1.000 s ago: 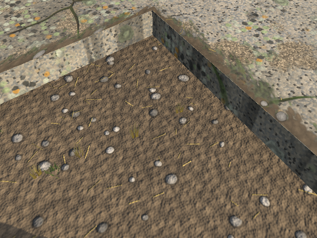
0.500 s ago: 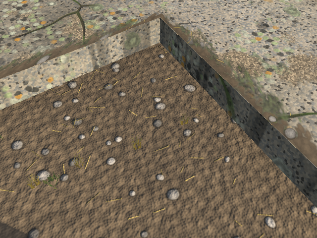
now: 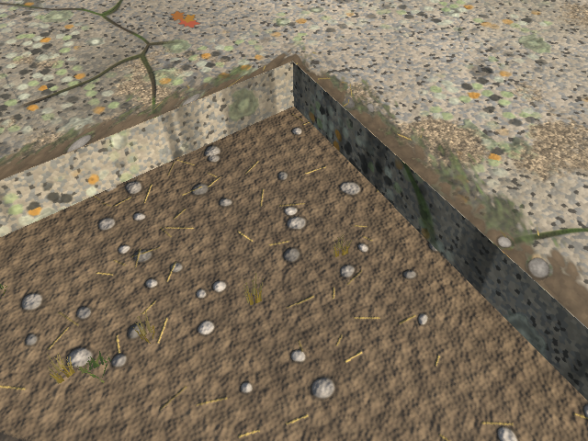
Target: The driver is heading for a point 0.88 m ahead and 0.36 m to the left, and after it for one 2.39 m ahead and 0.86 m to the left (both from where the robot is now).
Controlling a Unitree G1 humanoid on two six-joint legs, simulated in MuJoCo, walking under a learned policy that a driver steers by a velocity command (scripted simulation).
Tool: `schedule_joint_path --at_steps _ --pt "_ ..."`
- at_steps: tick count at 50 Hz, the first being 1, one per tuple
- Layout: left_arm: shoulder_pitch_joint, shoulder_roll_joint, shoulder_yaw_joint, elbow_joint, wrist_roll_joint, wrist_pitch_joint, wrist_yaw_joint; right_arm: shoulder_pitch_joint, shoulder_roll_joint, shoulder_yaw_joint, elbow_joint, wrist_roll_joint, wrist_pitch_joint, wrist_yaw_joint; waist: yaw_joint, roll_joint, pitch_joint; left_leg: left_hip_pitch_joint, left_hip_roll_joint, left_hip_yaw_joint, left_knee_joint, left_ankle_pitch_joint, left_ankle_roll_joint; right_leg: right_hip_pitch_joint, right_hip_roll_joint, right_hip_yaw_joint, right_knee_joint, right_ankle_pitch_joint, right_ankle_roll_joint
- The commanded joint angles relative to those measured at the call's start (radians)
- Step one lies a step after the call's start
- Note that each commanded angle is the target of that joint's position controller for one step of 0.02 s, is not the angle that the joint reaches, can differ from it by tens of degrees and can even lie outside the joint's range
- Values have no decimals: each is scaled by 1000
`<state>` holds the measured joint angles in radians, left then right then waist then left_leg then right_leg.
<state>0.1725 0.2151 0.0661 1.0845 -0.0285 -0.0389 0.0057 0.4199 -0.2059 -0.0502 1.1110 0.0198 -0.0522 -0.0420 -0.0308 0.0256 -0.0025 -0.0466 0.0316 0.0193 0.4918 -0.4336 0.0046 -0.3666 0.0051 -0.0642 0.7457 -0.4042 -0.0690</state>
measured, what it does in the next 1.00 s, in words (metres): walks ahead, turning left: left foot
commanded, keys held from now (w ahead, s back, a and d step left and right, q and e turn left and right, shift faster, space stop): w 0.02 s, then w+q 0.98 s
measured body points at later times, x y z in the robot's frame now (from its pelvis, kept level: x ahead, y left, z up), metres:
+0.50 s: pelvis +0.19 +0.00 +0.00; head +0.21 +0.01 +0.45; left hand +0.08 +0.23 -0.15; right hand +0.42 -0.19 -0.11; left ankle +0.35 +0.17 -0.69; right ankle +0.05 -0.12 -0.73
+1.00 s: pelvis +0.46 +0.11 +0.01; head +0.48 +0.15 +0.46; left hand +0.55 +0.43 -0.08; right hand +0.62 -0.13 -0.10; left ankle +0.36 +0.14 -0.73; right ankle +0.72 +0.04 -0.68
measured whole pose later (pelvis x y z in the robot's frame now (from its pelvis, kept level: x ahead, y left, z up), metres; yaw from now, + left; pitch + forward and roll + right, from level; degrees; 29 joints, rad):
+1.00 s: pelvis +0.46 +0.11 +0.01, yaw +29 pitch +3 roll -1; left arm -0.01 0.27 0.06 0.77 0.00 -0.11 0.00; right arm 0.34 -0.26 -0.08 0.83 0.02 -0.07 -0.01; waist -0.08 -0.04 0.02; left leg -0.11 -0.12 -0.15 0.36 -0.27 0.10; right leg -0.64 -0.07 0.10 0.55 0.07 0.04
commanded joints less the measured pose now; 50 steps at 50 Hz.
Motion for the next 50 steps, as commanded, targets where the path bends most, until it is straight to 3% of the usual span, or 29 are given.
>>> schedule_joint_path --at_steps 1,2,3,4,5,6,7,8,9,11,15,17,21,24,27,28,29,30,31,32,33,34,35,36,38,41,46,50 --pt "-106 59 10 -77 -13 -52 -18 -19 -146 -29 -46 12 -20 11 34 99 200 -107 244 -242 -232 2 168 -85 -32 -20 -139 13 -15" --pt "-15 68 22 -40 -11 -53 -18 -35 -148 -27 -55 12 -18 17 73 88 159 -209 191 -195 -173 111 148 126 25 -63 -202 102 -6" --pt "118 102 43 2 -8 -51 -15 -56 -155 -26 -67 8 -19 21 132 73 94 -293 143 -153 -59 300 126 320 43 -45 -213 155 -8" --pt "279 191 71 29 -1 -54 -7 -102 -115 -14 -99 11 -25 24 199 -102 30 -453 30 -33 270 379 57 501 -136 235 -347 58 -78" --pt "402 260 77 48 9 -61 -14 -87 -31 5 -138 13 -42 17 205 -348 -87 -644 -91 -20 624 -68 14 641 -391 699 -549 -12 -215" --pt "328 156 38 39 26 -76 -14 -120 -87 -15 -143 35 -52 18 159 -198 -35 -698 -48 -174 799 -102 42 554 -426 733 -557 -51 -210" --pt "225 111 19 5 22 -82 -13 -128 -102 -21 -149 49 -54 25 114 -148 43 -725 2 -186 823 -7 77 468 -400 580 -557 -42 -165" --pt "152 88 7 -17 20 -85 -16 -126 -93 -25 -141 43 -53 25 84 -107 70 -700 42 -178 781 94 96 403 -351 446 -576 -7 -120" --pt "123 77 1 -24 21 -86 -19 -126 -88 -33 -135 35 -48 22 67 -96 96 -679 64 -170 726 158 102 362 -314 335 -588 89 -84" --pt "141 57 -10 -16 36 -82 -13 -108 -80 -45 -127 31 -27 32 48 -117 85 -614 82 -139 670 223 100 324 -251 172 -593 245 -43" --pt "186 115 -3 -11 50 -79 11 -210 -47 -43 -181 21 -2 46 50 -62 114 -726 92 -130 595 316 57 326 -272 77 -630 381 -75" --pt "177 120 -3 -24 55 -75 20 -278 -47 -39 -218 18 -2 51 55 -63 132 -756 90 -118 492 380 42 322 -266 21 -644 410 -71" --pt "224 136 4 -35 42 -69 31 -424 -33 -21 -292 8 -4 74 90 -58 158 -726 81 -20 305 472 48 344 -267 -92 -651 478 -62" --pt "264 147 11 -35 31 -54 31 -498 -27 -13 -341 11 -5 98 98 -57 171 -721 59 38 214 428 79 434 -287 -151 -593 601 -55" --pt "231 195 24 -63 22 -39 37 -458 -75 -34 -368 12 -4 117 28 -127 87 -536 -31 126 189 311 133 485 -302 -198 -415 1103 -35" --pt "210 215 29 -76 22 -32 40 -367 -113 -52 -357 16 -1 119 -29 -156 28 -419 -70 142 195 265 157 482 -304 -203 -281 1242 -28" --pt "179 234 32 -91 17 -27 39 -229 -169 -80 -330 16 3 115 -106 -162 -50 -225 -103 136 147 279 188 429 -293 -200 -98 1255 -12" --pt "163 234 30 -110 18 -33 37 -76 -237 -117 -292 17 11 95 -185 -121 -126 56 -90 42 78 299 227 243 -250 -197 167 1045 28" --pt "235 80 -8 -153 50 -54 18 -43 -323 -129 -279 14 15 75 -79 169 -206 384 169 -443 54 222 360 -186 -75 -159 572 27 80" --pt "200 85 -18 -206 6 -107 2 -21 -311 -113 -306 -6 0 77 -70 143 -383 487 319 -908 -172 52 475 -340 39 110 766 -189 76" --pt "56 153 3 -247 -32 -135 -4 -35 -241 -94 -295 -18 -15 79 -103 71 -258 419 286 -794 -234 90 399 -448 -18 172 758 -99 45" --pt "31 155 1 -261 -31 -144 -1 -109 -198 -82 -304 -9 -29 80 -58 16 -145 262 247 -639 -233 185 359 -445 -66 167 669 0 25" --pt "40 160 9 -244 -9 -140 9 -199 -164 -70 -326 -6 -38 84 -2 -62 -83 93 201 -525 -237 297 327 -371 -105 162 588 51 30" --pt "77 174 20 -238 6 -123 13 -251 -143 -61 -344 -13 -43 83 41 -55 -68 -23 167 -444 -248 380 309 -284 -135 171 524 79 37" --pt "92 167 28 -251 22 -91 12 -257 -149 -58 -350 -9 -45 75 74 -39 -44 -139 135 -383 -279 434 305 -218 -153 162 430 96 64" --pt "-21 141 21 -302 47 -71 22 -190 -195 -67 -342 -4 -46 50 50 -14 -1 -218 99 -308 -302 493 298 -249 -138 126 252 220 112" --pt "-221 111 6 -368 36 -82 10 -98 -202 -67 -335 3 -29 32 -30 47 21 -212 38 -270 -267 396 220 -210 -53 108 -132 506 115" --pt "-297 136 6 -412 24 -98 -13 -43 -198 -64 -322 8 -18 28 -57 69 11 -103 75 -357 -180 383 205 -195 -19 126 -247 490 96"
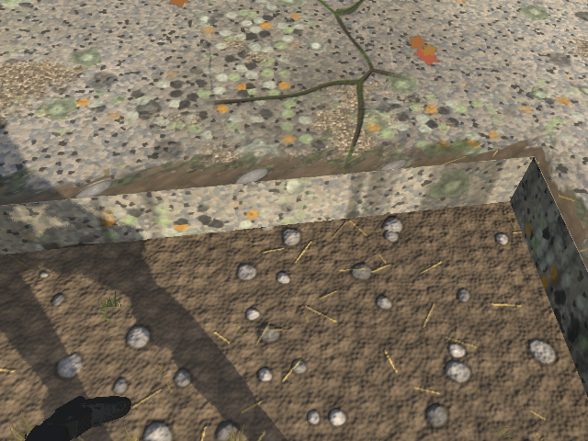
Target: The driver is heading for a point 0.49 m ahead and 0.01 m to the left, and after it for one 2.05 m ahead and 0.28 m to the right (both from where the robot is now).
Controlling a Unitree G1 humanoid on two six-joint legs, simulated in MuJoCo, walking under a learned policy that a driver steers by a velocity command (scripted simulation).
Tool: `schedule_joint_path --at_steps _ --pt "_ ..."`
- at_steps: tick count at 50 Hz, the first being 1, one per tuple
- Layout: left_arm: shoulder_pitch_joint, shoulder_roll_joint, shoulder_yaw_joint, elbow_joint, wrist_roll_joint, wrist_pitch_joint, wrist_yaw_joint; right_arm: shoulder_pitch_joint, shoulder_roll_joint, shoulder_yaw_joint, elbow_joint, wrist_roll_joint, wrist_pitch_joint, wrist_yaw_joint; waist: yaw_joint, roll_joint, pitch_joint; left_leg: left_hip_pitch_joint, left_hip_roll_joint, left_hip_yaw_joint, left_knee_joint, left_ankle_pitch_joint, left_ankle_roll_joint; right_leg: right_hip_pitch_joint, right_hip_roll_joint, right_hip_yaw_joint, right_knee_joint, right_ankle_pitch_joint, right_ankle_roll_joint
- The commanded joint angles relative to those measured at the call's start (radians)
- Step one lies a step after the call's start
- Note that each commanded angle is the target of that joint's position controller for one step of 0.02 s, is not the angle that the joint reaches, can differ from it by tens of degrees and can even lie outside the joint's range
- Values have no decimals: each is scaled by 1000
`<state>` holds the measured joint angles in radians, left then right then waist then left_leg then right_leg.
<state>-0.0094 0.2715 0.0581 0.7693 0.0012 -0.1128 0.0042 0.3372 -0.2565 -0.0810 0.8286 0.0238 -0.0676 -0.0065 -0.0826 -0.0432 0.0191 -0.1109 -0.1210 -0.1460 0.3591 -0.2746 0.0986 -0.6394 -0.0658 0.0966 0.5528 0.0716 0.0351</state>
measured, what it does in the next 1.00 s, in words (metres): walks ahead: right foot, then left foot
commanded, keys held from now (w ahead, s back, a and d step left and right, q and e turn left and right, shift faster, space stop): w+q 0.20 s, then w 0.26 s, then no key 0.08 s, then e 0.46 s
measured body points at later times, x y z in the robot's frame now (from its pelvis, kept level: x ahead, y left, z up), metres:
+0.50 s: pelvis +0.27 -0.01 +0.00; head +0.30 +0.00 +0.45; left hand +0.20 +0.27 -0.13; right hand +0.54 -0.18 -0.08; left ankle +0.39 +0.18 -0.70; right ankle +0.22 -0.14 -0.74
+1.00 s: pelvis +0.38 +0.05 -0.01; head +0.41 +0.03 +0.44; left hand +0.48 +0.32 -0.13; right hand +0.49 -0.22 -0.14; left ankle +0.42 +0.16 -0.74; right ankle +0.41 -0.05 -0.73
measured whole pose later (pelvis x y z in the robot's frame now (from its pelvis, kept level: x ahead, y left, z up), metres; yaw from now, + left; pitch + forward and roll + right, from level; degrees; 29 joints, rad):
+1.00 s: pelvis +0.38 +0.05 -0.01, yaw +2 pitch +0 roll +2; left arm 0.20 0.26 0.05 0.80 0.03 0.06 -0.05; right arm 0.22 -0.27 -0.05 0.81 -0.03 0.00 -0.02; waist 0.00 0.00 0.05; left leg -0.28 0.07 0.24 0.51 -0.21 0.03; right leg -0.36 -0.03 -0.07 0.70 -0.34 -0.03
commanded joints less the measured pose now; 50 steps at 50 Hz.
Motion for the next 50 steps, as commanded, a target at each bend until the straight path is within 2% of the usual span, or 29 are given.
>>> schedule_joint_path --at_steps 1,3,4,5,6,7,8,9,10,11,12,15,18,22,25,26,27,28,29,30,31,32,34,35,36,39,43,48,50 --pt "-120 90 17 -104 -7 -30 -18 47 -146 -33 -41 4 2 -11 -3 139 -16 0 240 -223 -14 226 109 82 60 -29 -80 -19 -14" --pt "-90 112 23 -106 -11 -42 -26 39 -156 -36 -50 0 12 -18 23 168 -25 40 261 -276 45 273 101 137 72 -31 -105 -115 -35" --pt "-24 127 31 -91 -11 -48 -24 22 -154 -35 -60 -1 15 -20 61 188 -47 38 248 -283 90 339 89 225 80 -47 -132 -131 -56" --pt "95 160 47 -65 -1 -54 -19 -5 -129 -25 -77 -4 14 -16 123 182 -123 -2 198 -250 210 414 59 414 53 -37 -146 -101 -95" --pt "272 219 63 -48 16 -53 -9 -27 -81 -5 -106 -19 9 -10 201 102 -273 -145 140 -169 481 306 18 701 -113 110 -102 -124 -166" --pt "376 284 82 -11 23 -37 -10 139 -13 16 -126 10 -1 -7 135 -252 -423 -524 -2 -47 802 -258 -54 1071 -355 570 -162 -291 -338" --pt "362 185 61 -23 -2 -27 -14 144 -119 2 -104 26 -1 -10 150 -201 -371 -664 83 -62 948 -307 -62 1051 -378 683 -219 -514 -323" --pt "310 116 42 -41 -7 -18 -9 32 -183 -15 -117 21 5 -10 177 -90 -218 -708 121 -42 985 -213 -70 914 -330 517 -241 -520 -268" --pt "254 103 34 -48 2 -8 -7 -30 -176 -16 -133 8 10 -12 159 -10 -125 -677 158 -3 967 -135 -78 766 -284 380 -263 -405 -236" --pt "229 88 28 -37 8 -3 -10 -70 -155 -16 -148 -6 9 -10 140 1 -56 -650 181 2 914 -87 -78 647 -238 296 -291 -302 -228" --pt "221 78 21 -29 17 -5 -12 -62 -127 -15 -152 -4 11 -4 112 -24 -35 -599 205 3 879 -63 -72 572 -202 225 -319 -248 -220" --pt "236 89 27 2 3 -18 -22 -50 -64 0 -160 4 20 2 86 -45 -19 -562 219 31 764 -50 -74 500 -180 114 -384 -148 -249" --pt "249 134 40 21 -6 -19 -22 -124 -53 13 -190 -13 14 7 90 -21 -18 -580 237 55 589 66 -85 515 -185 40 -412 -47 -265" --pt "290 167 45 43 -20 -1 -16 -261 -41 29 -221 -9 -4 27 137 -23 1 -495 215 128 340 244 -85 510 -144 -64 -409 -31 -228" --pt "346 186 45 72 -27 19 -14 -340 -57 28 -254 -7 -12 37 156 -42 23 -466 180 150 235 240 -74 576 -169 -65 -360 75 -203" --pt "402 114 22 109 32 24 -24 -318 -39 42 -244 -98 9 53 141 -47 24 -381 153 211 209 228 -62 572 -144 -115 -323 201 -154" --pt "412 124 24 117 33 28 -27 -282 -38 39 -230 -105 11 56 135 -88 7 -305 125 218 183 219 -51 573 -130 -124 -268 301 -128" --pt "400 143 26 119 22 31 -25 -193 -56 32 -198 -105 6 50 85 -87 -29 -186 106 206 116 247 -38 573 -105 -128 -164 382 -101" --pt "397 142 23 118 11 30 -24 -66 -92 22 -153 -119 -7 41 25 -45 -93 -13 117 197 60 348 -24 525 -62 -147 -15 351 -76" --pt "405 95 7 84 8 30 -20 65 -160 11 -134 -133 -21 31 -19 68 -224 234 333 32 128 738 -1 371 -17 -170 207 -46 -47" --pt "562 -8 -23 76 -31 44 -9 72 -250 -7 -147 -111 -14 20 34 310 -430 490 646 -265 187 1210 156 171 103 -146 540 -746 -28" --pt "522 84 1 110 -21 71 10 90 -222 -15 -138 -52 0 10 -13 205 -471 398 592 -222 167 1232 173 180 93 -30 619 -725 -42" --pt "409 84 5 91 -5 82 4 -64 -101 26 -134 -45 4 4 54 172 -205 169 479 -51 64 978 105 122 27 -43 575 -620 -48" --pt "389 82 8 95 7 94 -1 -102 -71 38 -132 -43 5 -3 77 181 -136 82 442 1 17 903 80 145 11 -47 537 -565 -42" --pt "411 76 10 103 20 111 -8 -128 -68 39 -131 -39 9 -10 102 193 -112 -7 421 54 -17 858 73 207 13 -67 531 -523 -31" --pt "428 49 12 96 21 139 -20 -154 -97 27 -122 -43 4 -13 140 179 -122 -105 410 144 -55 752 97 266 31 -103 531 -466 -18" --pt "312 39 6 41 29 163 -38 -158 -100 20 -101 -53 22 -16 115 208 -71 -168 404 195 -101 350 97 268 6 -128 349 -396 -30" --pt "244 60 8 -16 23 166 -51 -127 -154 -3 -79 -53 55 -11 87 181 -68 -147 458 176 -46 177 86 327 23 -164 190 -439 -60" --pt "277 61 10 -16 25 154 -51 -141 -168 -10 -75 -43 67 -11 113 132 -67 -178 438 212 50 120 32 430 49 -177 28 -372 -87"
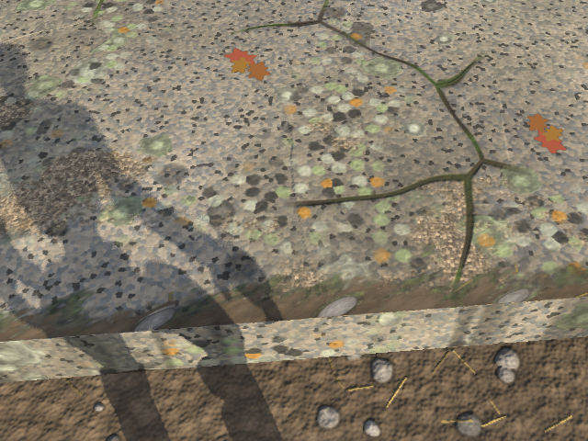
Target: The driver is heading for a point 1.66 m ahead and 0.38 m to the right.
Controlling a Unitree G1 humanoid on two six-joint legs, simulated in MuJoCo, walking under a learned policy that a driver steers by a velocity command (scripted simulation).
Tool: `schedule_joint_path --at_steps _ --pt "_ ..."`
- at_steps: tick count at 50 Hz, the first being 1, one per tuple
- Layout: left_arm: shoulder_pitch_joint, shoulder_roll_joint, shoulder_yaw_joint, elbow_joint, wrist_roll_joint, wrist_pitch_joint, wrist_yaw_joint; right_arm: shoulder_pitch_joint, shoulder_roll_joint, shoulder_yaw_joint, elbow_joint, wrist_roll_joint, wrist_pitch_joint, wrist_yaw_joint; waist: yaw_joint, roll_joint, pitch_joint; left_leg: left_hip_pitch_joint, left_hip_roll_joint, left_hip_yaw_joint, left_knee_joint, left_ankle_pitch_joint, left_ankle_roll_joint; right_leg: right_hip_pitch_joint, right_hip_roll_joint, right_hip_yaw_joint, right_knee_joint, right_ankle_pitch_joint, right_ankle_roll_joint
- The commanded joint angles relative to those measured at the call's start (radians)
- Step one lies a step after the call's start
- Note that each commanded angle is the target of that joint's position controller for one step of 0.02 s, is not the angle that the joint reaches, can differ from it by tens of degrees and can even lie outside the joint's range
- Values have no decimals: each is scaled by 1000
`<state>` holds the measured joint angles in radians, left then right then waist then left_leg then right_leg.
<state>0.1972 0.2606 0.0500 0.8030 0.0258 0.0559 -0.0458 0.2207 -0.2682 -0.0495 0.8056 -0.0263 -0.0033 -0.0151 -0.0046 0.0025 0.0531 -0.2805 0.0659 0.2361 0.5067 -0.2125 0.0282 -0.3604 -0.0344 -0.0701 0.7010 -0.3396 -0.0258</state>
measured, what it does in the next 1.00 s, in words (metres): steps on the spot, turning right: right foot, then left foot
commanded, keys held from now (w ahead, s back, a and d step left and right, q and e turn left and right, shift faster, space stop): e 0.58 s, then no key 0.42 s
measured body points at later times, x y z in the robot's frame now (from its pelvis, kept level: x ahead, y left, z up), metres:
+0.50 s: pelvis +0.01 +0.01 +0.00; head +0.04 +0.00 +0.45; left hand +0.25 +0.24 -0.09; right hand +0.09 -0.30 -0.10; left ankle +0.06 +0.14 -0.73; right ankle +0.02 -0.09 -0.73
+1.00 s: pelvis +0.00 -0.01 +0.00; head +0.01 -0.03 +0.45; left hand +0.26 +0.14 -0.08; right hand -0.02 -0.30 -0.12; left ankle +0.06 +0.12 -0.73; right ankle -0.05 -0.11 -0.73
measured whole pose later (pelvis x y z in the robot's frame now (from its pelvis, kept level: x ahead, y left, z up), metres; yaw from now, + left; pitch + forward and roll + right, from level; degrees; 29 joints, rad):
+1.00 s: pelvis +0.00 -0.01 +0.00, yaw -26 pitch +0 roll +0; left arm 0.16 0.23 0.03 0.64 0.02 0.02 0.00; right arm 0.19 -0.29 -0.04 0.80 -0.02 0.00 -0.02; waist -0.03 0.04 0.03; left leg -0.27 0.06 0.00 0.56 -0.33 -0.06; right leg -0.24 0.03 0.02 0.50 -0.27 -0.02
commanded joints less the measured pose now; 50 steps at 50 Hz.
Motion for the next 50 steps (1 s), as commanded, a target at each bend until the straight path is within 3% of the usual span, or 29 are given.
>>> schedule_joint_path --at_steps 1,2,3,4,5,6,7,9,13,17,21,24,25,26,27,28,29,30,31,34,37,41,43,44,45,46,47,48,50 --pt "98 98 25 -40 5 -27 5 7 -139 -41 -39 1 11 0 38 -1 -87 -44 209 -130 9 -18 44 196 5 56 -247 86 -43" --pt "64 265 76 -86 -36 -15 47 -21 -96 -36 -66 36 9 -16 4 -306 -73 -222 79 -46 283 -235 -44 245 -229 377 -346 388 -143" --pt "66 308 81 -117 -17 -21 58 -122 -115 -36 -120 26 11 -41 68 -343 -42 -370 -79 -133 499 -478 -89 165 -384 631 -454 313 -332" --pt "84 258 68 -114 -5 -45 60 -152 -140 -47 -124 25 12 -48 75 -223 -57 -393 -67 -254 633 -451 -88 170 -345 589 -444 354 -349" --pt "45 238 65 -115 -12 -63 64 -121 -132 -51 -118 34 13 -50 40 -205 -60 -423 -53 -288 649 -350 -80 183 -294 510 -434 323 -297" --pt "-13 213 61 -130 -27 -69 66 -94 -140 -60 -88 27 15 -56 16 -131 -63 -426 -37 -305 631 -262 -78 188 -234 444 -417 283 -228" --pt "-56 189 54 -142 -38 -68 71 -90 -150 -67 -83 16 14 -61 2 -116 -72 -423 -35 -311 615 -205 -80 189 -210 415 -402 305 -194" --pt "-51 167 43 -153 -33 -61 76 -67 -123 -66 -76 16 9 -53 -9 -101 -127 -364 -58 -304 634 -150 -93 186 -176 370 -378 429 -189" --pt "-19 198 55 -163 -36 -48 87 -107 -87 -54 -93 26 -1 -49 15 -110 -145 -359 -74 -317 445 -108 -119 242 -149 391 -361 378 -191" --pt "-36 225 68 -187 -32 -35 87 -144 -96 -50 -105 29 -12 -34 31 -150 -134 -261 -89 -327 275 -113 -125 185 -136 455 -364 241 -197" --pt "-54 227 73 -208 -35 -28 75 -129 -119 -54 -107 39 -31 -15 32 -172 -150 -159 -109 -332 154 -147 -105 177 -130 541 -336 303 -198" --pt "-89 217 71 -229 -48 -14 80 -65 -124 -58 -90 42 -44 1 -15 -168 -164 -17 -113 -311 -86 -26 -69 170 -91 566 -281 361 -157" --pt "-83 199 66 -236 -52 -10 84 -33 -148 -67 -79 37 -45 3 -23 -145 -174 94 -63 -326 -166 67 -47 109 -54 542 -244 290 -116" --pt "-49 150 53 -241 -46 -9 82 -10 -208 -80 -83 19 -37 -2 -4 4 -200 225 122 -471 -191 113 26 -26 24 443 -83 42 -61" --pt "-37 140 54 -278 -51 -19 76 -39 -279 -94 -81 -13 -25 -3 41 303 -142 223 302 -715 -221 304 192 -249 184 232 101 -261 -2" --pt "-20 235 82 -255 -31 -31 72 -83 -212 -79 -117 -21 -30 -5 27 223 -139 181 363 -724 -217 356 262 -275 107 242 344 -276 41" --pt "3 264 97 -230 -40 -30 66 -128 -160 -64 -134 -12 -30 -12 43 154 -136 156 304 -615 -199 346 227 -260 93 236 430 -209 56" --pt "22 236 94 -205 -38 -21 69 -153 -141 -58 -139 2 -29 -16 51 116 -119 145 230 -527 -183 311 182 -256 88 222 472 -158 76" --pt "25 207 86 -201 -31 -13 71 -153 -128 -53 -136 19 -27 -19 39 116 -104 154 202 -487 -176 312 169 -281 89 221 509 -112 94" --pt "-22 135 58 -227 -41 -13 67 -96 -142 -50 -121 16 -13 -26 1 140 -94 171 161 -402 -182 363 185 -266 86 165 414 -71 120" --pt "-63 100 36 -250 -32 -19 61 -86 -167 -56 -116 19 -3 -25 -23 176 -126 190 168 -371 -166 367 190 -157 48 123 197 -88 122" --pt "-36 112 34 -241 -34 -24 52 -74 -191 -55 -103 38 5 -10 -20 193 -129 150 179 -376 -129 360 184 35 54 55 -92 -11 90" --pt "15 116 37 -214 -28 -25 52 -48 -157 -38 -81 50 1 -6 12 152 -114 75 146 -352 -81 294 117 211 63 53 -370 209 40" --pt "26 153 41 -223 -22 -23 60 -8 -122 -23 -71 28 -12 2 -1 70 -154 -8 108 -318 -27 173 39 356 -29 167 -364 378 11" --pt "28 228 50 -241 -8 -16 75 23 -64 -2 -86 -21 -28 16 -44 -182 -195 -133 17 -228 118 -167 -49 445 -229 366 -298 708 -76" --pt "-5 156 29 -232 10 -27 63 -50 -82 -4 -103 -2 -27 6 -6 -234 -188 -103 6 -251 120 -308 -79 280 -281 412 -336 568 -201" --pt "-54 118 18 -240 12 -42 53 -75 -123 -13 -96 13 -20 -1 -7 -172 -137 -71 13 -254 132 -263 -90 229 -222 376 -356 428 -194" --pt "-78 103 13 -230 8 -53 52 -79 -110 -12 -88 14 -15 -3 -16 -169 -125 -55 5 -248 90 -178 -91 212 -173 333 -355 334 -151" --pt "-101 119 15 -224 -7 -64 50 -56 -113 -11 -66 2 -3 -8 -26 -168 -90 20 4 -256 -8 -4 -97 155 -120 284 -348 231 -94"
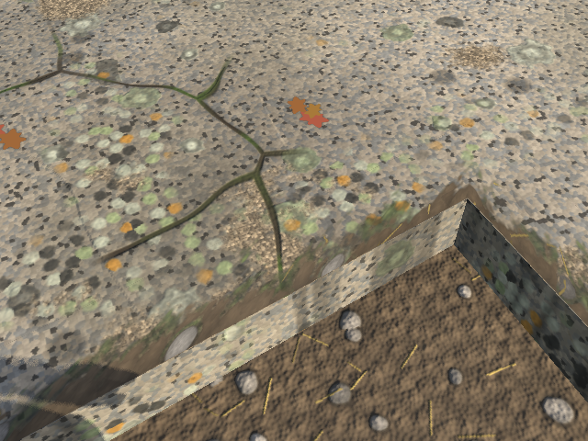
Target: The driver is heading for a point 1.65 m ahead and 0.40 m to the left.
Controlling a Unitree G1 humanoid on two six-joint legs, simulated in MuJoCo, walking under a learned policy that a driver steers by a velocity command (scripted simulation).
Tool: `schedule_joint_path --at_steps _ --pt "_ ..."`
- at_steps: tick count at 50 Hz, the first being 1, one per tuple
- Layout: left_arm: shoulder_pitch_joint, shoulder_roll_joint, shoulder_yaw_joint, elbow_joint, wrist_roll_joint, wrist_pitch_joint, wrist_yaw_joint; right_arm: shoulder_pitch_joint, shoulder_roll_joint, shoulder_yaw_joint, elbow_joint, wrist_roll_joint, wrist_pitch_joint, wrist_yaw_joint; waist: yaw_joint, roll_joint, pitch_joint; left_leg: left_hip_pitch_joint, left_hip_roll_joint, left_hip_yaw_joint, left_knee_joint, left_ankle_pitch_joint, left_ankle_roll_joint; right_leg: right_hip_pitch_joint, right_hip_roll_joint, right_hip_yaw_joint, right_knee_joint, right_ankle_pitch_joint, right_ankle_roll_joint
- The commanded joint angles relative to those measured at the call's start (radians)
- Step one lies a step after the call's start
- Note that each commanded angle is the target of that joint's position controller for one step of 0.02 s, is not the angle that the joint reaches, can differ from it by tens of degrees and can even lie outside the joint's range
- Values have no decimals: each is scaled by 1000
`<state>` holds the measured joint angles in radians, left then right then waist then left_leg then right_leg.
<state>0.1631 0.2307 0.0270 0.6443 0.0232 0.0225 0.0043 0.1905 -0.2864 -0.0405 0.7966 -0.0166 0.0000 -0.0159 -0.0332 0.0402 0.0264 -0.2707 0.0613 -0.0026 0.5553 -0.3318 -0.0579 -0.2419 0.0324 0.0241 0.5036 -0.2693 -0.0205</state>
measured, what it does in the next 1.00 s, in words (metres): stands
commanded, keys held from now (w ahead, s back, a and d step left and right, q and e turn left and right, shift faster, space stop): no key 1.00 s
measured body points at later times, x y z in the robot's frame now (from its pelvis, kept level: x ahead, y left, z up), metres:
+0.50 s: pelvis +0.01 -0.01 +0.00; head +0.02 -0.01 +0.45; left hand +0.14 +0.24 -0.11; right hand +0.09 -0.28 -0.13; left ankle +0.00 +0.15 -0.74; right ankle +0.00 -0.11 -0.74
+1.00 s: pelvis +0.01 +0.00 +0.00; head +0.02 +0.00 +0.45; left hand +0.09 +0.25 -0.14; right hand +0.05 -0.27 -0.15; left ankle +0.00 +0.15 -0.74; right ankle +0.00 -0.11 -0.74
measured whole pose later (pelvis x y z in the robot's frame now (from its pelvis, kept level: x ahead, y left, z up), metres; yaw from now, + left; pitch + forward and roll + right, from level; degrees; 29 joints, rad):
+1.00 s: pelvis +0.01 +0.00 +0.00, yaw +0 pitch -2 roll +0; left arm 0.21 0.23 0.03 0.95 0.00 0.00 0.02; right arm 0.20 -0.24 -0.03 1.07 -0.01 0.00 -0.05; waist -0.02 0.00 0.04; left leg -0.19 0.05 -0.01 0.48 -0.27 -0.05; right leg -0.18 0.03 0.02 0.49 -0.28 -0.02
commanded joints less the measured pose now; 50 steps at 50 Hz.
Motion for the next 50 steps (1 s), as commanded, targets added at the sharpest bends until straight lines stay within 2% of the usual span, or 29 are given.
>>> schedule_joint_path --at_steps 1,2,3,5,8,21,38,50 --pt "-52 141 33 -56 -2 -32 0 -18 -93 -16 -54 -10 -7 -5 0 -188 -57 53 11 -21 -85 183 -8 11 -163 174 -149 108 -76" --pt "-39 126 29 -47 2 -32 -2 -1 -100 -15 -48 -7 -9 -2 3 -172 -53 78 20 -24 -101 215 1 -4 -143 161 -148 44 -58" --pt "-27 115 25 -52 3 -29 -2 5 -133 -24 -28 2 -11 1 24 -105 -23 46 13 -15 -92 170 18 -8 -117 134 -150 4 -43" --pt "-25 124 25 -45 3 -29 -2 -12 -103 -18 -18 1 -17 4 21 -69 -7 38 12 -17 -109 174 23 4 -106 126 -123 33 -37" --pt "-25 122 26 -39 -4 -30 1 0 -97 -17 6 1 -26 1 19 -51 -36 56 13 -19 -114 212 12 35 -100 113 -95 152 -42" --pt "-1 109 30 38 -10 -32 3 11 -101 -14 89 8 -16 -21 14 -54 -43 91 11 -15 -109 223 14 41 -77 80 -84 222 -34" --pt "36 110 27 183 -17 -34 18 14 -80 -11 202 11 -7 -31 16 -44 -14 90 -4 -5 -127 209 19 41 -60 51 -94 201 -20" --pt "50 103 19 275 -21 -32 23 38 -61 -5 255 11 -6 -36 18 -43 0 83 -13 3 -136 197 22 38 -52 38 -106 177 -16"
